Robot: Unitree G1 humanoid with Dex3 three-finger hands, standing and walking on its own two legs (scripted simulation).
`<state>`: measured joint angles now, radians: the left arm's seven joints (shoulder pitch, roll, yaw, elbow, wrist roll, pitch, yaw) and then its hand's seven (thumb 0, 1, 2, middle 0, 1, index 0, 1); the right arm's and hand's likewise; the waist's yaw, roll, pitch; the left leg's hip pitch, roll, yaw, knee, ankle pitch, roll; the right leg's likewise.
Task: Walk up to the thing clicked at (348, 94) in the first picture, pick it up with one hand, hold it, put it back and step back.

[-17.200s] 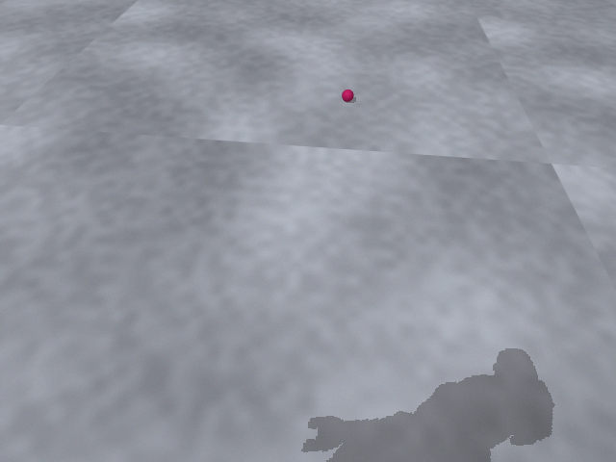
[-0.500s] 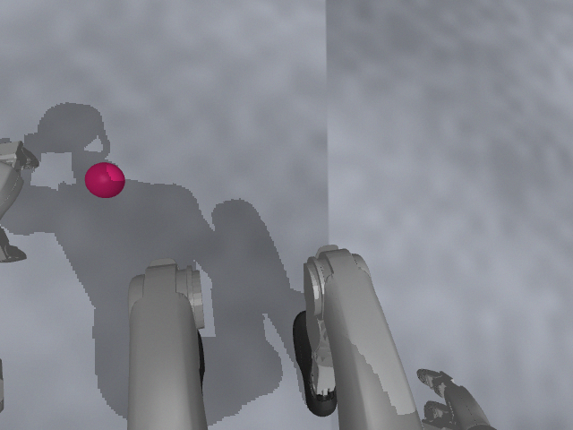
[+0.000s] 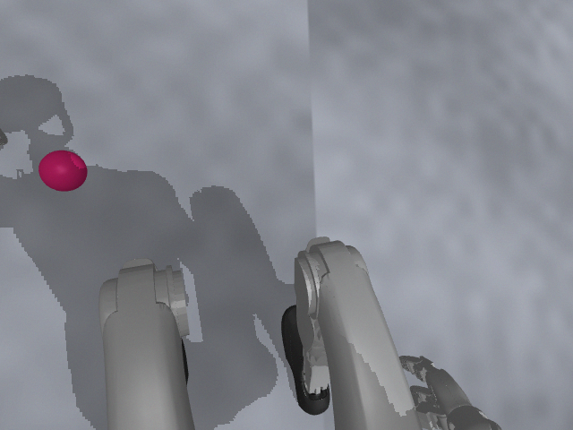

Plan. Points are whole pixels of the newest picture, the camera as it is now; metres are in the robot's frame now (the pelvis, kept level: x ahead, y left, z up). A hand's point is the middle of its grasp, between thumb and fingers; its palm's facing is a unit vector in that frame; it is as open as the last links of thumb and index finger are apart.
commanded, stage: rise first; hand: left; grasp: from above
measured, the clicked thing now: (63, 170) +0.50 +0.32 -0.31
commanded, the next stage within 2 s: approach in 1.80 s
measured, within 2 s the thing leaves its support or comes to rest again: neither
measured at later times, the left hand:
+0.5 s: hand out of the picture +0.44 +0.36 -0.18, palm faces -0.44 -0.09 -0.89, open 14.3 cm
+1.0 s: hand (2, 181) +0.45 +0.35 -0.19, palm faces -0.44 -0.08 -0.89, open 14.2 cm
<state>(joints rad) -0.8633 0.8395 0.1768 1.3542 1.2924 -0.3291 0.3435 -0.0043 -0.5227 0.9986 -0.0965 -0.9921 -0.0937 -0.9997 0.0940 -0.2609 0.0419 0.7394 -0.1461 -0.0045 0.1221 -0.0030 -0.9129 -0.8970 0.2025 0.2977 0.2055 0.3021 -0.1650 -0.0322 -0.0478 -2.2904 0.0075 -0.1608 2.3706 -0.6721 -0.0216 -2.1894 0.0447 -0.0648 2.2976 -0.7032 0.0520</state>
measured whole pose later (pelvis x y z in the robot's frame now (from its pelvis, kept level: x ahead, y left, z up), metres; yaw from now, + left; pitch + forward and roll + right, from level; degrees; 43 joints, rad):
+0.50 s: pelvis +0.00 +0.00 -0.01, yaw -1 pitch +33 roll -9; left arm -0.89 0.87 0.19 1.40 1.29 -0.32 0.37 0.00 -0.57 1.04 -0.08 -1.02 -0.07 -1.04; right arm 0.11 -0.27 0.07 0.74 -0.16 0.00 0.13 0.00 -0.92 -0.90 0.20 0.30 0.20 0.30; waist -0.20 -0.04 -0.02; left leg -2.33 0.01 -0.18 2.42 -0.69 -0.03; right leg -2.22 0.05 -0.08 2.33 -0.71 0.05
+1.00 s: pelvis +0.00 +0.00 -0.02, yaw -2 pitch +33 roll -10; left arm -0.94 0.89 0.16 1.44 1.30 -0.29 0.38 0.00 -0.56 1.03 -0.09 -1.03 -0.08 -1.05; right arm 0.11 -0.27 0.10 0.73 -0.16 -0.01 0.14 0.00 -0.92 -0.90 0.20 0.30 0.20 0.30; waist -0.23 -0.05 0.00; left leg -2.34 0.00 -0.19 2.44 -0.68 -0.02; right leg -2.22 0.05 -0.08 2.34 -0.71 0.06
